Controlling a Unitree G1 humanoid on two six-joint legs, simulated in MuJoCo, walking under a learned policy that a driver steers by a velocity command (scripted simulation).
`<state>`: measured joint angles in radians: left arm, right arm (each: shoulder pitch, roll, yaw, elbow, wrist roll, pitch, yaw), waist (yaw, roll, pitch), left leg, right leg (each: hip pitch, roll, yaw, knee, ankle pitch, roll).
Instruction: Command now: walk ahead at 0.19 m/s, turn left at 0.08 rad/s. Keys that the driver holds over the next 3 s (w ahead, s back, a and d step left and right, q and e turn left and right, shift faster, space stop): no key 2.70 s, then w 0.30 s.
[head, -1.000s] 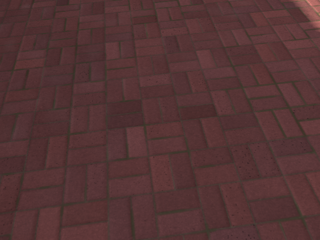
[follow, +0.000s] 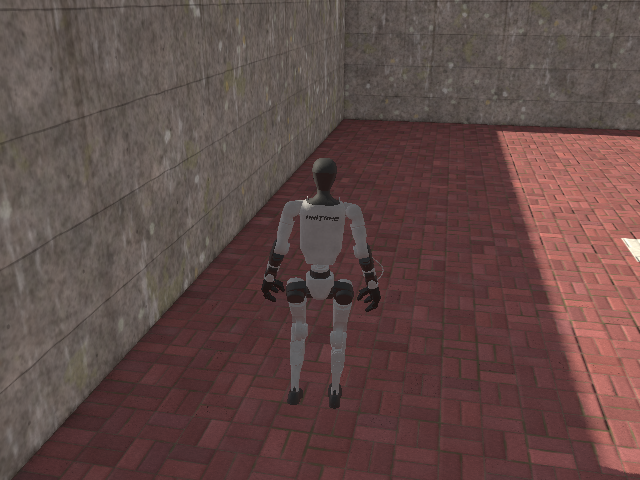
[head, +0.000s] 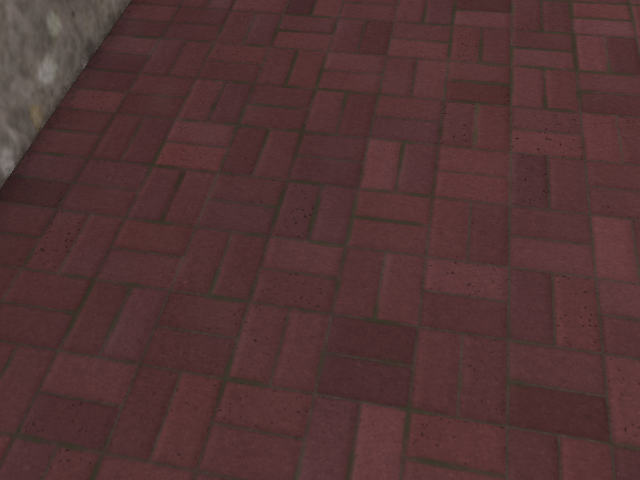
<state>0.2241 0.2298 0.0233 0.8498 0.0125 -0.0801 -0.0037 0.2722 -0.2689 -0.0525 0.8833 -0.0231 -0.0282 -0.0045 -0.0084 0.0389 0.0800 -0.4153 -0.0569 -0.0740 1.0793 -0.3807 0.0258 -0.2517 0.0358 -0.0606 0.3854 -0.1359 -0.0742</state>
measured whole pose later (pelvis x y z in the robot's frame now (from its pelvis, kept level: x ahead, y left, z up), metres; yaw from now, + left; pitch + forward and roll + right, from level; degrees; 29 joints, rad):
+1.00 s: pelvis +0.07 +0.03 +0.00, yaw -1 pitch -2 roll +0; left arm 0.31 0.15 -0.02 1.15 0.01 0.00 0.05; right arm 0.27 -0.15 0.01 1.16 -0.01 -0.01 -0.04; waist 0.00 -0.01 0.03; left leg -0.17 -0.05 0.01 0.37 -0.18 0.05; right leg -0.10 0.00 -0.03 0.38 -0.25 -0.01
